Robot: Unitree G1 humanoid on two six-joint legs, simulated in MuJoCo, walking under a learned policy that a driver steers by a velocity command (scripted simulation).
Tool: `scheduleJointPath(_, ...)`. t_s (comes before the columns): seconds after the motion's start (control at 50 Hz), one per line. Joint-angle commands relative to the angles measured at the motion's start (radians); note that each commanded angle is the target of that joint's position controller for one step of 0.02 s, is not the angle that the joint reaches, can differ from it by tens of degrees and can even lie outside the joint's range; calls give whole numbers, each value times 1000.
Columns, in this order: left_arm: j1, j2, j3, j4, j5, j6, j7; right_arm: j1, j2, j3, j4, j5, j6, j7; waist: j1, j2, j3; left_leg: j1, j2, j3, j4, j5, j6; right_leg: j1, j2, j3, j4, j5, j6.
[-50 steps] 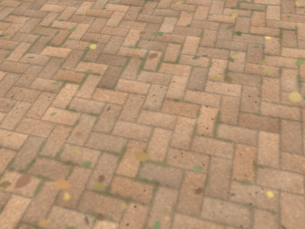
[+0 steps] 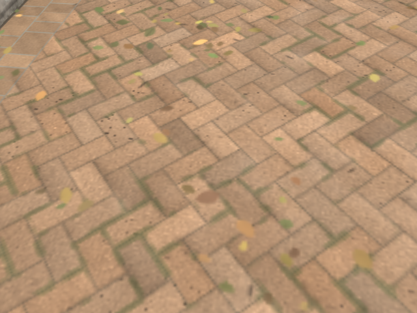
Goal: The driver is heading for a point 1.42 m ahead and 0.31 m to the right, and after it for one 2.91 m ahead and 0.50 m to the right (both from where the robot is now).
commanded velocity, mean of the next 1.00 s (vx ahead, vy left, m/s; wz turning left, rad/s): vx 0.47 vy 0.00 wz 0.08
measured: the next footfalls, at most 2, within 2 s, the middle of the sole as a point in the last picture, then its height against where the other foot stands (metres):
left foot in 0.18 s outside the picture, level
right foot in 0.70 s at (253, 302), level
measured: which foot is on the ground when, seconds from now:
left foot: up 0.00-0.16, down 0.18-0.70, up 0.72-1.00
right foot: down 0.00-0.20, up 0.22-0.68, down 0.70-1.00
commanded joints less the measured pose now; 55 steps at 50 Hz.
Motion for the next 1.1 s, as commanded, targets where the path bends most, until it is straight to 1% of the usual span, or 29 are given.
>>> scheduleJointPath(0.02,-31,190,44,-53,-11,-14,-7,-166,-10,13,-119,-3,-38,14,20,-169,87,-51,17,56,-185,51,-2,-16,-213,141,-171,33,-174)
scheduleJointPath(0.08,4,219,50,-29,-31,-10,-19,-193,-17,17,-126,5,-46,28,27,-177,98,72,8,105,-312,17,25,-41,-236,118,-153,73,-174)
scheduleJointPath(0.12,12,232,53,-13,-41,-1,-24,-169,-40,10,-128,11,-49,32,-3,-185,97,145,-7,116,-384,-10,65,-21,-269,127,-121,130,-167)
scheduleJointPath(0.16,4,214,41,-1,-42,5,-24,17,-94,-24,-71,8,-49,24,-115,-144,-5,436,-63,153,-483,41,119,-60,-221,48,105,438,-122)
scheduleJointPath(0.18,12,170,23,-5,-30,0,-21,170,-144,-49,-35,4,-45,13,-189,-96,-120,676,-14,88,-468,43,150,-170,-167,-17,344,437,-77)
scheduleJointPath(0.2,44,63,-15,-68,-1,-15,-23,279,-266,-68,-28,-20,-41,0,-182,191,-254,993,281,-396,-538,-98,293,-545,-31,-61,765,0,10)
scheduleJointPath(0.22,21,108,-7,-63,-17,-37,-20,298,-222,-53,-28,-13,-51,6,-195,201,-324,976,361,-698,-692,-212,369,-667,24,110,944,-304,11)
scheduleJointPath(0.24,-30,176,14,-79,-47,-45,-26,231,-164,-30,-23,-12,-60,12,-177,145,-185,886,334,-557,-701,-241,333,-757,-40,129,1009,-242,-7)
scheduleJointPath(0.26,-75,173,11,-87,-47,-46,-28,177,-124,-18,-23,-9,-62,14,-152,108,-98,770,287,-421,-706,-201,305,-756,-84,104,981,-153,-24)
scheduleJointPath(0.28,-93,160,10,-83,-28,-44,-27,120,-94,-7,-24,-11,-63,16,-123,56,-38,663,241,-330,-731,-133,287,-727,-113,97,924,-76,-24)
scheduleJointPath(0.3,-82,153,13,-77,-18,-36,-29,80,-72,1,-29,-20,-67,18,-89,68,-5,575,205,-264,-762,-44,275,-670,-135,104,874,-16,-20)
scheduleJointPath(0.38,-72,110,3,-62,-8,-4,-33,61,-78,-3,-1,-19,-91,11,-43,31,29,485,173,-120,-835,198,289,-632,-134,88,773,114,21)
scheduleJointPath(0.42,-143,95,-4,-84,-2,-5,-32,84,-84,-5,24,-15,-92,4,-58,11,55,495,158,-66,-842,263,280,-658,-127,85,641,207,36)
scheduleJointPath(0.48,-263,66,-20,-112,-10,-19,-46,123,-105,-8,52,-11,-84,-8,-102,15,84,485,131,0,-858,246,249,-599,-89,50,412,363,30)
scheduleJointPath(0.58,-392,80,-22,-161,-19,-31,-77,209,-134,-18,110,4,-67,-14,-133,6,115,632,198,-13,-815,250,235,-601,-53,56,241,363,-15)
scheduleJointPath(0.64,-353,112,-9,-161,-14,-33,-83,206,-152,-25,126,3,-51,-21,-91,32,67,727,216,-11,-708,496,206,-518,-13,31,210,239,-58)
scheduleJointPath(0.66,-284,136,3,-146,-12,-31,-78,197,-162,-27,126,0,-45,-24,-51,52,10,739,201,2,-611,683,193,-411,22,0,211,200,-79)
scheduleJointPath(0.68,-139,175,26,-107,-11,-28,-67,185,-151,-20,124,-4,-37,-27,27,43,-87,697,154,41,-428,791,166,-203,47,-26,195,224,-112)
scheduleJointPath(0.7,35,235,42,-75,-4,-22,-55,201,-109,0,104,-24,-36,-32,88,-27,-238,489,107,64,-139,551,133,128,-101,132,257,280,-170)
scheduleJointPath(0.72,94,317,59,-54,3,-22,-59,356,29,40,87,-19,-57,-17,5,-307,-393,71,-97,49,256,-199,58,494,-355,659,166,28,-354)
scheduleJointPath(0.74,100,210,34,-55,-15,-21,-58,282,-67,23,104,0,-78,-12,60,-253,-406,-48,-90,-85,372,-365,61,499,-360,810,33,-98,-344)
scheduleJointPath(0.76,27,180,22,-60,-15,-19,-51,167,-119,7,67,29,-90,-6,57,-200,-224,-126,-35,-62,390,-302,68,368,-330,645,11,-78,-294)
scheduleJointPath(0.78,-35,163,16,-67,-9,-17,-47,103,-111,13,48,24,-98,-9,28,-101,-134,-106,19,-29,336,-213,74,219,-293,525,-3,18,-265)
scheduleJointPath(0.8,-81,142,10,-69,-2,-17,-48,68,-101,11,42,4,-98,-11,-4,-66,-59,-77,52,-12,266,-160,69,86,-257,441,-28,133,-255)
scheduleJointPath(0.82,-105,121,3,-73,11,-23,-48,86,-94,7,46,-3,-89,-11,-39,-87,-46,-11,79,-19,227,-121,67,5,-229,386,-57,195,-247)
scheduleJointPath(0.84,-115,117,3,-71,11,-27,-50,112,-75,10,55,-3,-78,-11,-60,-103,-44,30,86,-16,201,-106,60,-40,-216,358,-86,219,-254)
scheduleJointPath(0.9,-111,142,11,-45,-5,-42,-48,99,-35,21,50,-13,-54,-16,-79,-103,2,28,103,7,89,-63,29,-125,-205,260,-154,279,-271)
scheduleJointPath(1.02,-33,183,21,0,-19,-23,-29,-127,-3,35,-7,-17,-74,-5,-6,-81,63,44,64,44,-307,262,7,-113,-139,145,-168,277,-215)
scheduleJointPath(1.1,33,202,28,29,-30,-1,-22,-226,-24,29,-39,-5,-93,16,21,-98,72,72,26,32,-439,264,12,-32,-180,205,-99,232,-201)
Velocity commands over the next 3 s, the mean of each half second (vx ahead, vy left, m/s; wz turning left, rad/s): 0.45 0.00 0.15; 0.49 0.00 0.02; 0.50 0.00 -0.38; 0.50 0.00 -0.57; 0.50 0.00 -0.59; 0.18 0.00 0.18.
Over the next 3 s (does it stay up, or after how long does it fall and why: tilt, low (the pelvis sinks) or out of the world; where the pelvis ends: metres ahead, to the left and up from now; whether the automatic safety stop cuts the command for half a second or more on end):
stays up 1.36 -0.26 -0.01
